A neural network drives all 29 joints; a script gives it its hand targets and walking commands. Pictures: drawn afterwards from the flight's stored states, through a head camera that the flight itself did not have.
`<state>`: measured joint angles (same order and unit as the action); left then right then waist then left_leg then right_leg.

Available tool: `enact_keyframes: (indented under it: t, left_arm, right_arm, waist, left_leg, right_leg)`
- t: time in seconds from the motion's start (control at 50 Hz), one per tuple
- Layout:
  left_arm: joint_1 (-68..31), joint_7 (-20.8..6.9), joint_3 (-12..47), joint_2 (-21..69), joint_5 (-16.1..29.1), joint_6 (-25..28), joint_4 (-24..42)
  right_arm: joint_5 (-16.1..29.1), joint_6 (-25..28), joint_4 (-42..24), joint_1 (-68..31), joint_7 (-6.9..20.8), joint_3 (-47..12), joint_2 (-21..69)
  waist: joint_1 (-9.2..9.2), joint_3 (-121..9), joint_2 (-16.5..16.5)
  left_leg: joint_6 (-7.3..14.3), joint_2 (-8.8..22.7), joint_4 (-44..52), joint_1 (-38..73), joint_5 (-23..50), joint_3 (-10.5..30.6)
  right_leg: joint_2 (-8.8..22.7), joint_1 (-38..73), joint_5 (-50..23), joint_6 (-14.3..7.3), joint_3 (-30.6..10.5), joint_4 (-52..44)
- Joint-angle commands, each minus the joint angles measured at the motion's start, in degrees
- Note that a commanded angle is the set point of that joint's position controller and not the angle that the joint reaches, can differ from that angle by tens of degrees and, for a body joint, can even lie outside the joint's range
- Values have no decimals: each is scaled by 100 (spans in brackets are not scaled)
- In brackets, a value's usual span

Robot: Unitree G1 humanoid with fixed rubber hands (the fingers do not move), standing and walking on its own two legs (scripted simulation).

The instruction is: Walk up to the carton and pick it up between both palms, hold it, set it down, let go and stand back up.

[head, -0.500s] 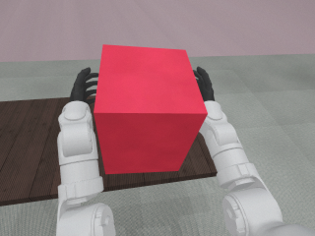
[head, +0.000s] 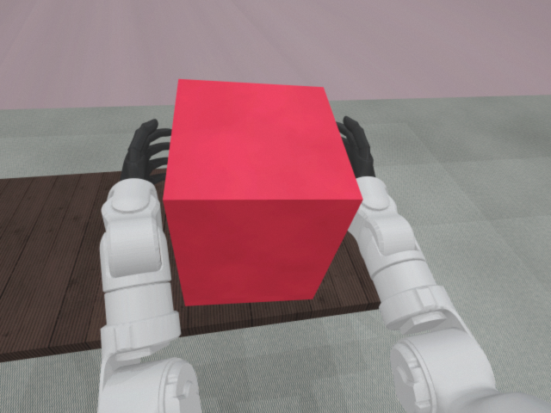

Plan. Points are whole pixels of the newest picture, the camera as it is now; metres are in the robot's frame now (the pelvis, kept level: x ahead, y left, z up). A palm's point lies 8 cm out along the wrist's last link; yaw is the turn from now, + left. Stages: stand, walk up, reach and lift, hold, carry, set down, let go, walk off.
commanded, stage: hold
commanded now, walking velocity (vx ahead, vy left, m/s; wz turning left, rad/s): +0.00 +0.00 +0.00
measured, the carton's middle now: (252, 199) +0.37 +0.01 +0.14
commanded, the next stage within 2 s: none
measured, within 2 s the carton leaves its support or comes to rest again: neither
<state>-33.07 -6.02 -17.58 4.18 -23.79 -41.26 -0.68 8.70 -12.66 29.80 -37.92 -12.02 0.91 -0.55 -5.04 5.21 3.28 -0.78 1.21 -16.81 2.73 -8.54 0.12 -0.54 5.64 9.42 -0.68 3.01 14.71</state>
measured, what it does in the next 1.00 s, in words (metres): stands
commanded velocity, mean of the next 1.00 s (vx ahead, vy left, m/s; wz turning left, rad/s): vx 0.00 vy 0.00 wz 0.00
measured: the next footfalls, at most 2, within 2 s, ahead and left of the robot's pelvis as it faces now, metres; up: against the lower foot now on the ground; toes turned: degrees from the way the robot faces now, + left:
none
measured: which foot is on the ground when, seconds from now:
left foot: down 0.00-1.00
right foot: down 0.00-1.00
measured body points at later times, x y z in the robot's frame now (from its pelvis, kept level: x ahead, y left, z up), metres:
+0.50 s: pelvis +0.00 +0.00 +0.00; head -0.04 +0.02 +0.45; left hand +0.37 +0.15 +0.20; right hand +0.38 -0.14 +0.19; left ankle +0.02 +0.13 -0.75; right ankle +0.00 -0.11 -0.75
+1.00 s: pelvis +0.00 +0.00 +0.00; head -0.05 +0.02 +0.45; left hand +0.37 +0.15 +0.20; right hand +0.37 -0.14 +0.19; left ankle +0.02 +0.13 -0.75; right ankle +0.00 -0.11 -0.75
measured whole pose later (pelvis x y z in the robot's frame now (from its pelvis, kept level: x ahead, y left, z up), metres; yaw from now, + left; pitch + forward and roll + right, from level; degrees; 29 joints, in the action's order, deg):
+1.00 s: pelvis +0.00 +0.00 +0.00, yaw +0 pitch -11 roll +0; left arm -34.5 -5.9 -18.2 4.3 -23.8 -40.9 -2.5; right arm 7.8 -12.8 30.5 -38.6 -11.8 2.1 -0.3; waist -4.8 4.6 3.1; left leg -0.5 1.0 -16.5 2.3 -8.2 -0.2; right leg -0.3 5.0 9.2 -0.5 2.8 14.8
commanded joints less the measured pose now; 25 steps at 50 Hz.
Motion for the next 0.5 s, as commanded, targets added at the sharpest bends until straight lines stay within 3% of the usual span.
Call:
enact_keyframes:
  t: [0.0, 0.08, 0.18, 0.22, 0.34, 0.42, 0.48]
  left_arm:
    - [-2919, -601, 2462, 2594, 785, 248, 131]
    - [-2950, -613, 2248, 2549, 660, 206, -34]
    - [-2804, -627, 2240, 2496, 658, 224, 72]
    - [-2897, -615, 2321, 2592, 746, 253, 147]
    - [-3020, -614, 2265, 2608, 710, 233, -211]
    - [-2858, -624, 2326, 2618, 735, 230, 34]
    - [-2901, -610, 2424, 2590, 771, 244, 157]
  right_arm:
    - [204, 261, -1337, -3383, 526, -1877, 2747]
    - [129, 252, -1222, -3394, 566, -1789, 2725]
    - [273, 282, -1303, -3349, 559, -1955, 2773]
    - [275, 321, -1493, -3489, 557, -1964, 2763]
    - [22, 288, -1084, -3456, 618, -1579, 2773]
    - [179, 331, -1332, -3389, 559, -1822, 2764]
    - [305, 307, -1396, -3424, 514, -1973, 2786]
  waist:
    - [-106, -1596, -288]
    - [-13, -1389, -296]
    - [33, -1707, -202]
    - [31, -1796, -278]
    - [-39, -1289, -337]
    - [-41, -1790, -279]
    - [-112, -1794, -341]
  left_leg:
    - [13, -263, 39, 539, 1193, -406]
    - [105, -248, 179, 323, 858, -460]
    - [75, -261, 24, 586, 1463, -441]
    - [48, -256, 5, 576, 1384, -439]
    - [115, -222, 259, 261, 458, -476]
    - [61, -247, -7, 536, 1411, -444]
    - [-20, -282, -92, 727, 1576, -430]
  right_leg:
    - [-226, -14, -868, 282, 350, -149]
    - [-176, 23, -628, 263, 301, -185]
    - [-222, 103, -1118, 296, 321, -123]
    - [-242, 76, -991, 266, 343, -128]
    - [-162, -239, -176, 231, 358, -230]
    - [-207, 161, -1105, 284, 332, -99]
    - [-225, 82, -1213, 294, 340, -97]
